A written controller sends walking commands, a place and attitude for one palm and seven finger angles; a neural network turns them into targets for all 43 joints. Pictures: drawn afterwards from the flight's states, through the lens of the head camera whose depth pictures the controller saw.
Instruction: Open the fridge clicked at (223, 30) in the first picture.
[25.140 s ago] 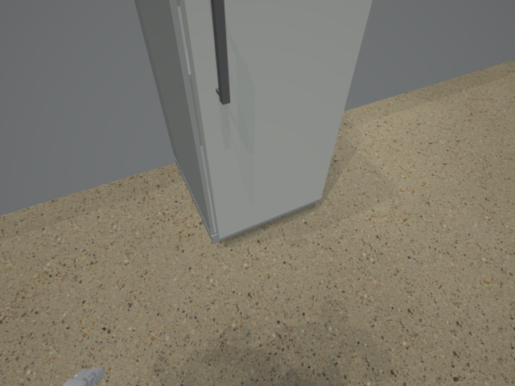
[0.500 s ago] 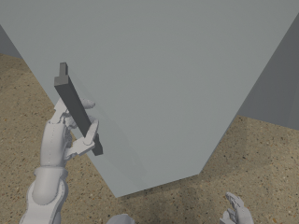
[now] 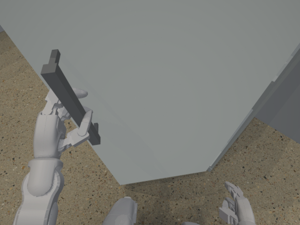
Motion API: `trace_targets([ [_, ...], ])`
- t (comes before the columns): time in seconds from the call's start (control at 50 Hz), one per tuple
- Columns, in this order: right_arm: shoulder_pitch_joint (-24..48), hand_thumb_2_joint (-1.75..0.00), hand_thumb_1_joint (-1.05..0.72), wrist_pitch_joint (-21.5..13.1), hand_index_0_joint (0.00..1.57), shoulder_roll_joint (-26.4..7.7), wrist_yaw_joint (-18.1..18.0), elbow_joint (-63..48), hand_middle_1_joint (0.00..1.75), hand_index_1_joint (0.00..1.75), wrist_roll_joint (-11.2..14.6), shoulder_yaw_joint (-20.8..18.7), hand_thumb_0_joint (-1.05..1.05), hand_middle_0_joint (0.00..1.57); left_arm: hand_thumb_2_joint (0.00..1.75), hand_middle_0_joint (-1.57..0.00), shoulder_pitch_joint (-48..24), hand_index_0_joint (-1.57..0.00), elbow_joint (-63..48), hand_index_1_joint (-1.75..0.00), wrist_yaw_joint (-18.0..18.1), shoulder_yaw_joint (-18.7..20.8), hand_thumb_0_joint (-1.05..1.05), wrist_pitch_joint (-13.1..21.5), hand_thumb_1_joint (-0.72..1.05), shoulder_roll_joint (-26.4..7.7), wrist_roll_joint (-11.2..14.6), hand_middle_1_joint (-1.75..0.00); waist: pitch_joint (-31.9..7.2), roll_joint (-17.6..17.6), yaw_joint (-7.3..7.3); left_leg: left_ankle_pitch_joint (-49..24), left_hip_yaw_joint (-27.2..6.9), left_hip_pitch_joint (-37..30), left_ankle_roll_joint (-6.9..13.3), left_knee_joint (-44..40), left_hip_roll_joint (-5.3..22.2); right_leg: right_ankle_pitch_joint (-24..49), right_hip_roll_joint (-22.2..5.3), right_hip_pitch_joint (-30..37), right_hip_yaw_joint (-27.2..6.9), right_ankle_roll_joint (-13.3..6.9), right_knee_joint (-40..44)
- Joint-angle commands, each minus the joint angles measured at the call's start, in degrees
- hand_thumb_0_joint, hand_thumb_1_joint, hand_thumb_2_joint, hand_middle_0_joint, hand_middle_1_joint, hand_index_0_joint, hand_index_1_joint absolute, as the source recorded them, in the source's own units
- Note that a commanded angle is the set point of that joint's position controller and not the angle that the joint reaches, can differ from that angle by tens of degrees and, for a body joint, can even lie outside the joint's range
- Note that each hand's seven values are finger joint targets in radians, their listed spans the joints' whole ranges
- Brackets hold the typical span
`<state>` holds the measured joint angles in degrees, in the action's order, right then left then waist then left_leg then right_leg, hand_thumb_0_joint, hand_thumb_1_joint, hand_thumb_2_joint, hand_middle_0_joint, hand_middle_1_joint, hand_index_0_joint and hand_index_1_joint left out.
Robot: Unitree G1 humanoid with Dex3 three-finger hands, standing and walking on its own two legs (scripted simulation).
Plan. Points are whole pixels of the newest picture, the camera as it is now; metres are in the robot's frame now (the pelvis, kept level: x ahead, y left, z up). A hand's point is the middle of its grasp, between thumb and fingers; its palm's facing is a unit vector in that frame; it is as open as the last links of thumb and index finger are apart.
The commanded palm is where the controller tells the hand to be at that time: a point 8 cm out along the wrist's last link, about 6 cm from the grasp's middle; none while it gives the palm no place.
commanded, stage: walk backward, drawing the door open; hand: left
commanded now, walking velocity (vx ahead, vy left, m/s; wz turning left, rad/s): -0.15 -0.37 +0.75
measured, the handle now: (80, 107) +0.33 +0.17 +0.15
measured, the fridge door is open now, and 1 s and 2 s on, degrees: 53 68 68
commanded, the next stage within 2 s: stop walking and hold the door back in 0.40 s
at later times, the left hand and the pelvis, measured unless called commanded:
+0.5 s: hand (104, 179) +0.19 +0.09 +0.15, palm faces +0.51 -0.82 -0.24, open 6.7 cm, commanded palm +0.14 +0.12 +0.15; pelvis -0.02 -0.19 +0.00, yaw +21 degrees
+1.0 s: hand (106, 179) +0.18 +0.08 +0.16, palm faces +0.57 -0.81 -0.15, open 6.0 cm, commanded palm +0.14 +0.12 +0.15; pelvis -0.08 -0.24 +0.01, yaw +30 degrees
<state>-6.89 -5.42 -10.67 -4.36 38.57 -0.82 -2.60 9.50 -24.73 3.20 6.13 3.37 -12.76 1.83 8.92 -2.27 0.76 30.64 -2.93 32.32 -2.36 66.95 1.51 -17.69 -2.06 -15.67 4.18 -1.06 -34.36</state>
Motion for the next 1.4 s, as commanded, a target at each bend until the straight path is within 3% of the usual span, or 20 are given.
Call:
trace_targets([
  [0.0, 5.43, -0.90, -0.90, -2.75, 0.20, -1.96, -2.17, -12.53, 0.30, 0.30, -1.06, -0.09, 0.00, 0.20, 0.90, -0.45, -7.37, -0.45, -18.67, -1.40, 0.94, 6.54, 0.00, 7.68, 0.90, -8.79, -0.21, -1.40, -17.35, 12.16, -2.28, 3.93, 8.63, -2.36, -0.05, -2.69, -0.06, 36.90, -14.50, 14.44, -2.99, -10.14, 8.90],
  [0.12, -3.35, -0.90, -0.90, -3.58, 0.20, -3.51, -2.50, -13.16, 0.30, 0.30, -1.08, -0.62, 0.00, 0.20, 0.90, -0.45, -10.21, -0.45, -20.49, -1.40, 1.29, 2.32, 0.00, 7.28, 0.90, -6.29, -0.17, -1.40, -23.45, 6.08, 2.40, -16.33, 11.52, -27.46, 1.93, -44.40, 0.93, 36.30, -8.92, 4.39, 2.88, -4.56, -6.98],
  [0.14, -3.53, -0.90, -0.90, -3.26, 0.20, -5.92, -2.47, -13.74, 0.30, 0.30, -1.07, -1.78, 0.00, 0.20, 0.90, -0.45, -10.08, -0.45, -19.31, -1.40, 1.05, 0.64, 0.00, 7.69, 0.90, -5.41, -0.17, -1.40, -22.59, -2.41, 3.55, -34.68, -2.68, -42.80, 5.43, -48.48, 12.04, 15.80, -5.19, -12.13, 4.27, 0.54, -18.89],
  [0.16, -1.79, -0.90, -0.90, -3.28, 0.20, -7.97, -1.53, -14.02, 0.30, 0.30, -1.89, -2.18, 0.00, 0.20, 0.90, -0.45, -12.06, -0.45, -20.64, -1.40, 0.87, 1.79, 0.00, 9.13, 0.90, -6.14, -0.48, -1.40, -22.67, -13.48, 1.38, -64.91, -30.34, -50.67, 15.63, -49.02, 31.55, -15.07, 0.90, -27.59, -1.13, 5.88, -31.63],
  [0.18, -0.66, -0.90, -0.90, -3.43, 0.20, -7.56, -0.18, -13.23, 0.30, 0.30, -2.32, -1.73, 0.00, 0.20, 0.90, -0.45, -13.22, -0.45, -21.79, -1.40, 0.18, 3.64, 0.00, 10.68, 0.90, -8.65, -2.53, -1.40, -20.67, -7.15, 1.23, -61.70, -33.60, -45.91, 17.52, -48.82, 33.44, -14.02, 0.50, -27.39, -9.22, 4.47, -36.62],
  [0.28, 1.30, -0.90, -0.90, -3.78, 0.20, -7.39, 0.46, -9.35, 0.30, 0.30, -0.57, -2.55, 0.00, 0.20, 0.90, -0.45, -12.81, -0.45, -18.39, -1.40, -0.64, 1.95, 0.00, 7.63, 0.90, -5.34, -1.87, -1.40, -17.37, -9.28, -0.58, -43.17, -6.82, -29.37, 8.50, -45.56, 18.51, 0.01, -0.89, -15.21, -7.70, 4.41, -23.62],
  [0.4, 1.79, -0.90, -0.90, -4.07, 0.20, -7.13, 1.20, -11.29, 0.30, 0.30, 1.46, -2.07, 0.00, 0.20, 0.90, -0.45, -13.87, -0.45, -14.89, -1.40, 0.67, 5.10, 0.00, 6.47, 0.90, -7.62, -0.12, -1.40, -18.04, -15.54, -0.25, -24.74, -6.96, -18.06, 6.97, -44.75, 12.98, -1.43, 4.05, 4.94, -0.11, 6.18, 1.63],
  [0.44, 1.01, -0.90, -0.90, -3.59, 0.20, -6.29, 1.25, -11.06, 0.30, 0.30, 2.30, -1.63, 0.00, 0.20, 0.90, -0.45, -14.34, -0.45, -15.39, -1.40, 1.25, 7.97, 0.00, 6.49, 0.90, -11.17, 0.22, -1.40, -18.70, -7.84, -0.36, -16.67, -2.68, -15.35, 3.88, -37.15, 6.31, 7.29, 3.75, 11.13, 1.16, 6.35, 14.14],
  [0.48, 2.70, -0.90, -0.90, -2.22, 0.20, -2.70, 1.18, -11.62, 0.30, 0.30, 2.14, -0.25, 0.00, 0.20, 0.90, -0.45, -16.33, -0.45, -17.38, -1.40, 2.26, 11.06, 0.00, 5.73, 0.90, -16.22, 0.31, -1.40, -20.59, 13.11, -0.50, 2.20, 6.91, -3.58, -0.22, -12.53, -2.98, 16.16, -12.88, 12.04, -8.95, -1.49, 16.71],
  [0.52, 2.05, -0.90, -0.90, -2.18, 0.20, -5.08, -0.18, -9.54, 0.30, 0.30, 1.30, -1.76, 0.00, 0.20, 0.90, -0.45, -15.44, -0.45, -2.31, -1.40, 4.46, 19.62, 0.00, 4.38, 0.90, -21.46, 0.64, -1.40, -22.39, 23.62, -1.50, 6.11, -0.20, 3.19, 0.18, 10.84, -0.61, 22.16, -22.28, 9.76, -21.22, -7.49, 14.84],
  [0.58, 5.33, -0.90, -0.90, -1.04, 0.20, -5.43, -1.29, -8.89, 0.30, 0.30, 1.13, 0.58, 0.00, 0.20, 0.90, -0.45, -27.43, -0.45, 6.67, -1.40, 5.41, 17.02, 0.00, 6.14, 0.90, -18.63, 0.70, -1.40, -21.75, 12.02, -1.16, -0.65, 0.73, 4.01, -0.25, 7.81, 0.05, 41.10, -19.69, 16.84, -10.58, -6.56, 8.35],
  [0.72, 4.79, -0.90, -0.90, 1.23, 0.20, -8.03, -1.15, -9.96, 0.30, 0.30, 1.02, 0.59, 0.00, 0.20, 0.90, -0.45, -42.37, -0.45, 16.32, -1.40, 5.02, 12.58, 0.00, 8.25, 0.90, -17.92, 0.38, -1.40, -20.88, 16.95, -2.58, -3.14, 4.90, -9.77, 1.86, -21.03, -1.37, 26.41, -21.31, 11.70, -12.26, -5.65, 13.71],
  [0.8, 2.27, -0.90, -0.90, 2.35, 0.20, -8.42, -0.18, -10.12, 0.30, 0.30, 1.29, 0.30, 0.00, 0.20, 0.90, -0.45, -47.90, -0.45, 16.92, -1.40, 4.66, 8.94, 0.00, 8.84, 0.90, -15.21, 0.25, -1.40, -24.01, 8.35, -0.68, -16.17, 7.15, -22.04, 2.78, -44.10, -2.18, 17.32, -15.90, 9.27, -8.06, -2.50, 7.56],
  [0.86, 1.53, -0.90, -0.90, 2.17, 0.20, -10.20, 0.50, -11.70, 0.30, 0.30, 1.70, -0.11, 0.00, 0.20, 0.90, -0.45, -53.07, -0.45, 15.90, -1.40, 4.08, 3.14, 0.00, 9.80, 0.90, -11.18, 0.61, -1.40, -23.69, -18.89, -0.81, -33.53, -16.97, -31.97, 12.48, -49.51, 18.52, -13.57, -0.23, -9.95, 0.92, 3.07, -13.56],
  [0.94, -0.16, -0.90, -0.90, 0.46, 0.20, -9.45, 0.48, -9.71, 0.30, 0.30, 2.39, -0.03, 0.00, 0.20, 0.90, -0.45, -58.07, -0.45, 19.05, -1.40, 3.61, 4.50, 0.00, 8.53, 0.90, -13.92, 0.28, -1.40, -22.68, -3.73, -0.31, -38.29, -12.02, -33.77, 13.41, -45.10, 15.87, -6.77, -0.05, -11.49, -3.31, 2.60, -14.86],
  [1.08, 0.25, -0.90, -0.90, -0.09, 0.20, -8.95, -0.33, -8.19, 0.30, 0.30, 1.88, 2.07, 0.00, 0.20, 0.90, -0.45, -61.72, -0.45, 23.97, -1.40, 2.49, 2.47, 0.00, 6.76, 0.90, -13.75, 0.70, -1.40, -25.69, -6.79, -0.71, -36.14, -5.79, -31.26, 9.60, -40.94, 13.25, 0.79, 2.19, 3.68, -0.99, 1.86, 8.24],
  [1.16, -1.05, -0.90, -0.90, 0.75, 0.20, -7.83, -1.23, -7.24, 0.30, 0.30, 1.61, 2.38, 0.00, 0.20, 0.90, -0.45, -60.38, -0.45, 29.53, -1.40, 2.97, 6.74, 0.00, 6.92, 0.90, -18.55, 0.37, -1.40, -26.70, 2.91, 0.51, -16.96, 2.31, -14.91, 3.94, -34.72, 5.13, 16.05, -10.01, 17.47, -12.65, -3.04, 11.04],
  [1.2, -0.23, -0.90, -0.90, 1.18, 0.20, -8.18, -1.39, -7.52, 0.30, 0.30, 2.26, 1.49, 0.00, 0.20, 0.90, -0.45, -59.13, -0.45, 33.01, -1.40, 2.67, 7.83, 0.00, 6.72, 0.90, -18.88, 1.56, -1.40, -23.48, 17.89, -1.33, -5.62, 3.40, -8.55, 2.07, -27.47, 0.34, 16.88, -13.92, 18.41, -20.62, -6.09, 13.45],
  [1.28, -0.88, -0.90, -0.90, 0.92, 0.20, -7.81, -2.00, -6.38, 0.30, 0.30, 2.01, 2.28, 0.00, 0.20, 0.90, -0.45, -60.27, -0.45, 34.80, -1.40, 2.86, 8.94, 0.00, 7.60, 0.90, -18.61, 0.73, -1.40, -25.05, 10.89, -0.93, -11.76, 3.83, -12.89, 2.42, -36.96, 0.30, 30.56, -12.94, 20.49, -12.95, -4.99, 7.61],
  [1.38, 0.34, -0.90, -0.90, 1.63, 0.20, -9.88, -1.47, -7.30, 0.30, 0.30, 2.07, 1.42, 0.00, 0.20, 0.90, -0.45, -60.10, -0.45, 35.79, -1.40, 2.46, 5.77, 0.00, 9.32, 0.90, -14.74, 1.09, -1.40, -21.19, -4.41, -1.02, -25.04, -9.54, -21.94, 7.74, -46.86, 12.39, 2.40, 0.10, 5.04, -3.25, 2.09, 3.81],
])
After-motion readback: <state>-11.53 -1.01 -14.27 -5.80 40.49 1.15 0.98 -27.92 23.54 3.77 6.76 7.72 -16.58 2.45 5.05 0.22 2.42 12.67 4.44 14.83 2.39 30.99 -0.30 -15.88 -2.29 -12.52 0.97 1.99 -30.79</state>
